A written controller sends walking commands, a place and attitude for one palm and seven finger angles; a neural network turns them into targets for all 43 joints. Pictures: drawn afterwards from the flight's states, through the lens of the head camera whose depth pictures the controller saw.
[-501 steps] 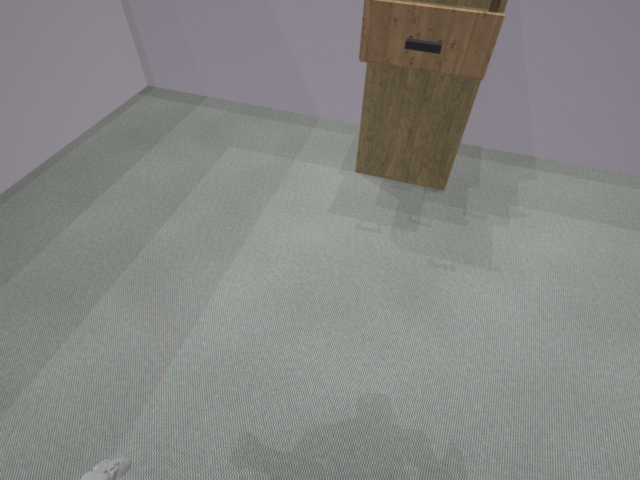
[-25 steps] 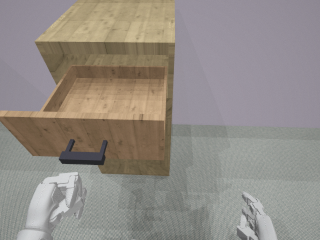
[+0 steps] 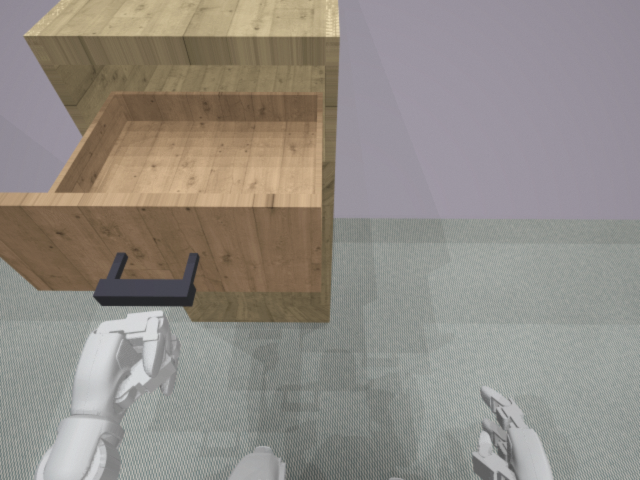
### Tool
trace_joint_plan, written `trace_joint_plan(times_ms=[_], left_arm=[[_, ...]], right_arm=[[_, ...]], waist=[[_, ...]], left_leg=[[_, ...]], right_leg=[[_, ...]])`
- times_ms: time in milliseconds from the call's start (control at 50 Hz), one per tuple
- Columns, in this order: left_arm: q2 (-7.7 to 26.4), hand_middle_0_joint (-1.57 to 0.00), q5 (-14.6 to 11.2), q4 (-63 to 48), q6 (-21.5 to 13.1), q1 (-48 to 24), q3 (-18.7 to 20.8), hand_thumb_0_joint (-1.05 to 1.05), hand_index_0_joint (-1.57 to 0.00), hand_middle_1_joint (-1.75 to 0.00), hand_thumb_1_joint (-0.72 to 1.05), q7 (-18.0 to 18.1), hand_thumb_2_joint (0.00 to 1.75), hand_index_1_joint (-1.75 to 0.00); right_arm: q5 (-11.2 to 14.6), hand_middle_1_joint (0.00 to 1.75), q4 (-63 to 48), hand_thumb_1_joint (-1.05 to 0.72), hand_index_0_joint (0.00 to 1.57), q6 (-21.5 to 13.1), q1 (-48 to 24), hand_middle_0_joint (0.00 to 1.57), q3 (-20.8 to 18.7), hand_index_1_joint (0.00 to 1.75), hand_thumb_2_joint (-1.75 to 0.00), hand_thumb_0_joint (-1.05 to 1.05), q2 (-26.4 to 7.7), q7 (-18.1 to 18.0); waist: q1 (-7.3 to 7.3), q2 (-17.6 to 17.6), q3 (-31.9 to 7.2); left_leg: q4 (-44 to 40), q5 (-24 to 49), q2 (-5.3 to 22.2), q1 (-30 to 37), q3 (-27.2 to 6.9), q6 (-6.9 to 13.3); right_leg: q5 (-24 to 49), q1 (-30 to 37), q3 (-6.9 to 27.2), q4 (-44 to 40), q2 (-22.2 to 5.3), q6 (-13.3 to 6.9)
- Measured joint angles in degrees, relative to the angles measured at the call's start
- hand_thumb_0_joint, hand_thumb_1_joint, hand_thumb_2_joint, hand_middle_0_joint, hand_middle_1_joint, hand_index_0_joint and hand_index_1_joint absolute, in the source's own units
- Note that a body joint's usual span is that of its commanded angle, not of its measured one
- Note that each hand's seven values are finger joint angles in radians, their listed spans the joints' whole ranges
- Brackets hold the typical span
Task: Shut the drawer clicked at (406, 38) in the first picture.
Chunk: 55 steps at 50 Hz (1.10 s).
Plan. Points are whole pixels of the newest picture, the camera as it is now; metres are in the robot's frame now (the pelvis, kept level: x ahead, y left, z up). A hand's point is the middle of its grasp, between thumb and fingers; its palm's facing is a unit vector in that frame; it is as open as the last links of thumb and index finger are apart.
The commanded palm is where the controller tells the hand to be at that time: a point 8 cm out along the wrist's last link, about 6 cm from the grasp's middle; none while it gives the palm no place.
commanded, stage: bring the fist close to the handle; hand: left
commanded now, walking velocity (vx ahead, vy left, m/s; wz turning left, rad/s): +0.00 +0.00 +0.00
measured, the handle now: (151, 276) +0.34 +0.22 +0.08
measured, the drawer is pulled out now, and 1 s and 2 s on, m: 0.29 0.26 0.13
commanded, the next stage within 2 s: push the drawer shut in 0.32 s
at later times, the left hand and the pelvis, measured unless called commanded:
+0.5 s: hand (169, 363) +0.23 +0.18 +0.07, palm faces +0.02 -1.00 -0.06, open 3.3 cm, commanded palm +0.22 +0.24 +0.07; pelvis +0.00 +0.00 +0.00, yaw +0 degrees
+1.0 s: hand (173, 316) +0.29 +0.19 +0.07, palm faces +0.02 -1.00 -0.05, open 3.1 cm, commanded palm +0.28 +0.24 +0.07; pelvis +0.00 +0.00 +0.00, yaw +0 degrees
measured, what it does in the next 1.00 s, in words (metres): stands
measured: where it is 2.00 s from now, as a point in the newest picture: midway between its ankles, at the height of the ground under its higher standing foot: outside the picture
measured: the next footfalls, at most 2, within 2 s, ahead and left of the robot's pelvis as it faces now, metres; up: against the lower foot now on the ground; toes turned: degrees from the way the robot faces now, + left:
none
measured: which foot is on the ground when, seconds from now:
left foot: down 0.00-1.00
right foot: down 0.00-1.00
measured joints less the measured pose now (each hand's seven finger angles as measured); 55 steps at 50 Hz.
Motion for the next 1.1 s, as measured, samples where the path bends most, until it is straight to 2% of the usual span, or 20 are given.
trace_joint_plan(times_ms=[200, 360, 440, 640, 760, 920, 1100], left_arm=[[0.20, -1.40, -0.37, -1.90, 1.03, 3.30, 0.34, 0.02, -1.40, -1.60, 0.90, 1.09, 0.90, -1.60], [0.24, -1.40, -0.50, -1.89, -0.63, 4.00, -0.17, 0.02, -1.40, -1.60, 0.90, 0.47, 0.90, -1.60], [0.46, -1.40, -0.50, -1.41, -1.15, 2.42, -0.27, 0.02, -1.40, -1.60, 0.90, -0.06, 0.90, -1.60], [1.71, -1.41, -1.19, 3.36, 1.19, -3.97, 1.94, 0.02, -1.40, -1.60, 0.90, -0.48, 0.90, -1.60], [2.12, -1.40, -1.46, 5.90, 1.39, -6.38, 2.61, 0.00, -1.40, -1.60, 0.86, -1.72, 0.90, -1.60], [1.53, -1.40, -0.57, 9.51, 1.06, -11.50, 2.15, -0.02, -1.40, -1.60, 0.85, -0.76, 0.92, -1.60], [1.96, -1.40, 0.36, 14.11, 1.58, -17.04, 1.97, 0.00, -1.40, -1.60, 0.87, 0.25, 0.93, -1.60]], right_arm=[[0.40, 0.30, -1.03, -0.90, 0.20, 2.24, 1.04, 0.21, -0.40, 0.30, -0.90, 0.02, 0.25, 0.10], [0.36, 0.30, -1.70, -0.90, 0.20, 1.86, 0.50, 0.20, -0.42, 0.30, -0.90, 0.02, -0.56, -0.15], [0.40, 0.30, -1.49, -0.90, 0.20, 1.79, -0.07, 0.20, -0.27, 0.30, -0.90, 0.02, -0.50, -0.27], [0.40, 0.30, -0.93, -0.90, 0.20, 2.50, -0.08, 0.21, 0.50, 0.30, -0.90, 0.02, -0.32, -0.64], [0.52, 0.30, -0.29, -0.90, 0.20, 2.66, 0.69, 0.21, 0.28, 0.30, -0.90, 0.02, -0.96, -0.77], [0.45, 0.30, 1.03, -0.90, 0.20, 2.57, 0.47, 0.21, 0.00, 0.30, -0.90, 0.02, -1.41, -0.97], [0.47, 0.30, 1.42, -0.90, 0.20, 3.40, 0.15, 0.21, 0.40, 0.30, -0.90, 0.02, -0.80, -0.72]], waist=[[-0.34, 0.07, -1.23], [0.16, 0.30, -0.85], [0.26, 0.17, -0.74], [-0.21, 0.06, -0.80], [-0.17, 0.22, -0.58], [0.02, 0.15, 0.03], [-0.53, -0.18, 0.05]], left_leg=[[-1.02, -0.09, 0.20, 1.40, 0.61, -0.08], [-0.15, -0.21, 0.09, 0.42, -0.20, -0.21], [0.37, -0.34, 0.12, -0.20, -0.39, -0.28], [-0.18, -0.25, 0.27, -0.01, -0.27, -0.35], [-0.77, -0.11, 0.21, 0.27, -0.20, -0.24], [-0.84, 0.32, -0.19, -0.37, -0.11, 0.09], [-1.46, 0.87, -0.15, -0.14, 0.20, 0.30]], right_leg=[[0.02, 0.98, 0.58, -0.76, 0.14, -0.01], [-0.27, 0.47, -0.16, -0.14, 0.15, -0.18], [-0.48, -0.10, -0.30, 0.41, 0.20, -0.28], [-0.30, -0.03, -0.16, -0.15, 0.36, -0.33], [0.04, 0.36, -0.12, -1.00, 0.33, -0.18], [0.35, -0.28, -0.05, -0.94, -0.06, 0.14], [1.08, -0.20, 0.26, -1.59, -0.03, 0.30]])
